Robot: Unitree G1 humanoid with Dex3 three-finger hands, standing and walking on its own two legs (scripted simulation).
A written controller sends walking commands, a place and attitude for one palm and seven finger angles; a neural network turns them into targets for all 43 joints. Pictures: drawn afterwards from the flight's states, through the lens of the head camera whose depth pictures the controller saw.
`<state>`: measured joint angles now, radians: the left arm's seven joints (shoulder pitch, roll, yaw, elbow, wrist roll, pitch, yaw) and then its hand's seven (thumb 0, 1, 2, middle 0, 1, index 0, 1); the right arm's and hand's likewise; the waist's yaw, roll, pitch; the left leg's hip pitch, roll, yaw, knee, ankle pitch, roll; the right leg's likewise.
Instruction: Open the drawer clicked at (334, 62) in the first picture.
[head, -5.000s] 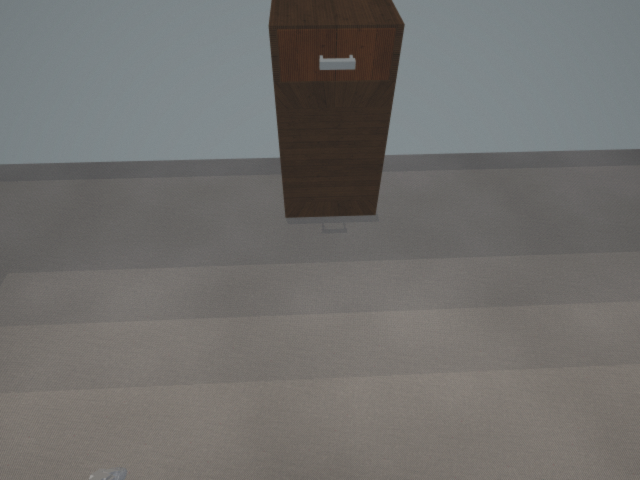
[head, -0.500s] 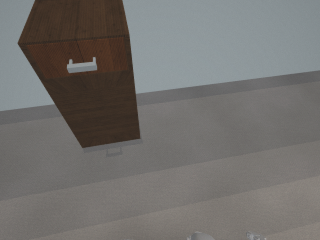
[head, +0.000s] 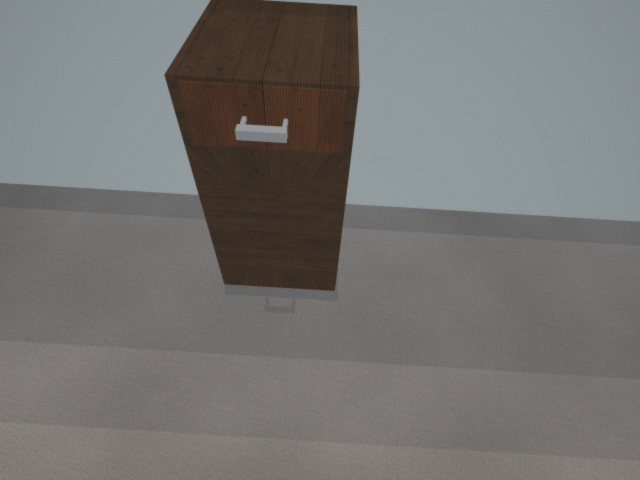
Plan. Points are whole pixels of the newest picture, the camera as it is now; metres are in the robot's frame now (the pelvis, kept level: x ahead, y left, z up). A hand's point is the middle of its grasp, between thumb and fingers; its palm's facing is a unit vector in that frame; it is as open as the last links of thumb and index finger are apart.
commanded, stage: take the last steps up to it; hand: left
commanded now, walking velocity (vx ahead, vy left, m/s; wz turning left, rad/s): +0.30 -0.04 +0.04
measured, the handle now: (263, 127) +0.81 +0.20 -0.04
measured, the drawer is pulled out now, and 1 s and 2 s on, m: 0.00 0.00 0.00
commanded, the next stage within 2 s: come to a stop and stand still in 0.78 s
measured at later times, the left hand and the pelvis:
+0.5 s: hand (230, 445) +0.19 +0.15 -0.16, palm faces +0.02 -0.98 -0.19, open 7.4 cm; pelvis +0.11 -0.03 -0.01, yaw +1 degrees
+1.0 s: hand (236, 427) +0.22 +0.15 -0.18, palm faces +0.11 -0.98 -0.14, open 7.4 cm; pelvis +0.26 -0.01 +0.00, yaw +1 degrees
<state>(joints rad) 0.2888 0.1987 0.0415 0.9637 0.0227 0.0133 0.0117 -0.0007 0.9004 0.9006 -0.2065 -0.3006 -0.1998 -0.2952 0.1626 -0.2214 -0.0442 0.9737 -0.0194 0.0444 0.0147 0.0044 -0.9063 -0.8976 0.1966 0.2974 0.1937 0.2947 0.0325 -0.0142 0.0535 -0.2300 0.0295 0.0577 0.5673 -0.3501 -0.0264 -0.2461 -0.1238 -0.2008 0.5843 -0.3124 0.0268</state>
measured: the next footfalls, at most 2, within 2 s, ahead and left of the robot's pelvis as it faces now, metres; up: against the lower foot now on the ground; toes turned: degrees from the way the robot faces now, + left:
right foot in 0.46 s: +0.20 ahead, -0.14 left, +0.00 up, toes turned -8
left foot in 0.86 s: +0.34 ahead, +0.09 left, +0.00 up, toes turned +10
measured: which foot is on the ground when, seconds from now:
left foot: down 0.00-0.46, up 0.48-0.84, down 0.86-1.00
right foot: down 0.00-0.00, up 0.02-0.44, down 0.46-0.86, up 0.88-1.00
